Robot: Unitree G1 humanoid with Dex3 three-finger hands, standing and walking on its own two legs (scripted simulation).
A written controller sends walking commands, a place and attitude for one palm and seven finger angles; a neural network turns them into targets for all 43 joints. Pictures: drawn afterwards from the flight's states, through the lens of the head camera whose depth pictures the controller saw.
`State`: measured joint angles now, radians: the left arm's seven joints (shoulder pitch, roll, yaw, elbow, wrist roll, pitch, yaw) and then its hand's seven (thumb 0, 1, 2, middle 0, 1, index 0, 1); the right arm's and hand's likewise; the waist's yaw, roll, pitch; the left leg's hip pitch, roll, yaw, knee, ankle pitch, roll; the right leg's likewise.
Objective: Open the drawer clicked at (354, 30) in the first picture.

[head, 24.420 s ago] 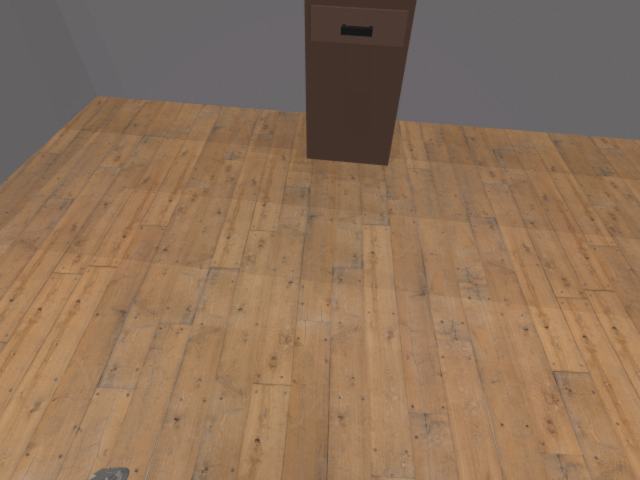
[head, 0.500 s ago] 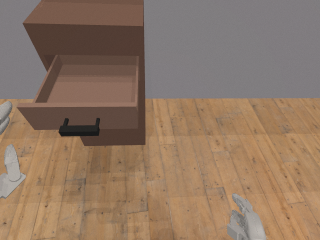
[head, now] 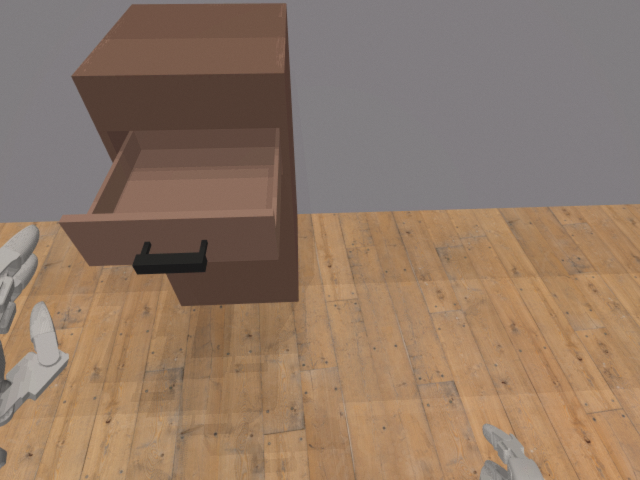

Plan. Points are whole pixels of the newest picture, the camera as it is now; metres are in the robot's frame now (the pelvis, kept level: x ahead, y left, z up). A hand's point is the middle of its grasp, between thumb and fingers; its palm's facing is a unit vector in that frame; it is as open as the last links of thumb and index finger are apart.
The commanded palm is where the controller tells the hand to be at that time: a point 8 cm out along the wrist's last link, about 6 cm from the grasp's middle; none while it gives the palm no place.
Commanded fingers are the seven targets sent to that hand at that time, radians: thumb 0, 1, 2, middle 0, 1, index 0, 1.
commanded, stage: stop stepping back and stand still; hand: left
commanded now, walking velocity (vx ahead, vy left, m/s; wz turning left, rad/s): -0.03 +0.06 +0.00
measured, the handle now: (173, 254) +0.52 +0.30 -0.09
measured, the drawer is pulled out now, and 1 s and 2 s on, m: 0.29 0.29 0.29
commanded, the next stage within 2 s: let the arm hang, fingers relaxed in 0.06 s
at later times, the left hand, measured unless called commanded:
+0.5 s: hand out of the picture +0.04 +0.20 -0.17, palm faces +0.03 -0.98 -0.18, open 6.9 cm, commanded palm none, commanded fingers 0.00 0.90 0.90 -0.20 -0.30 -0.20 -0.30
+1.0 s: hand out of the picture +0.01 +0.20 -0.17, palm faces -0.01 -0.98 -0.19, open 7.3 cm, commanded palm none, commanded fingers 0.00 0.90 0.90 -0.20 -0.30 -0.20 -0.30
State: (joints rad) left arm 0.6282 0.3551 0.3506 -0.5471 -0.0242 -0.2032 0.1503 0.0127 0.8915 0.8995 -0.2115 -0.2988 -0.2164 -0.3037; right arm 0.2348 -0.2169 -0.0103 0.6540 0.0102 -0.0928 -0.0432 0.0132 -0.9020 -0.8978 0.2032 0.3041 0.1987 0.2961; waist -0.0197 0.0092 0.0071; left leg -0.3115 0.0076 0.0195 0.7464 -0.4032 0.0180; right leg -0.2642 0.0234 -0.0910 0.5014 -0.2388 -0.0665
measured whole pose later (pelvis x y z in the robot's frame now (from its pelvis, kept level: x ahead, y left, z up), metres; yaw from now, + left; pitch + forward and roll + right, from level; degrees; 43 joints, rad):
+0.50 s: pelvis +0.01 +0.03 +0.00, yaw +0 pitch -1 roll +0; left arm 0.27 0.17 0.03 0.93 0.02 0.05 0.03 -0.02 1.01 0.90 -0.21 -0.30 -0.21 -0.30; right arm 0.23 -0.16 0.02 0.94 -0.02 0.01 -0.02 0.00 -0.92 -0.90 0.20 0.30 0.20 0.30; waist 0.00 -0.03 0.07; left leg -0.21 0.00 0.06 0.47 -0.24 0.03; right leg -0.21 0.00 -0.07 0.45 -0.22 -0.02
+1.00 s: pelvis +0.01 +0.04 +0.01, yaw -1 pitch -2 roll +0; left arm 0.27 0.13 -0.01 1.15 0.02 0.01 0.03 0.00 0.91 0.90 -0.20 -0.30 -0.20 -0.30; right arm 0.31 -0.11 0.01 1.13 -0.01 0.00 -0.03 0.00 -0.91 -0.90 0.20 0.30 0.20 0.30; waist -0.01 0.02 0.06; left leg -0.14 -0.03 0.08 0.39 -0.22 0.05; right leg -0.17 -0.02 -0.05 0.40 -0.20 0.00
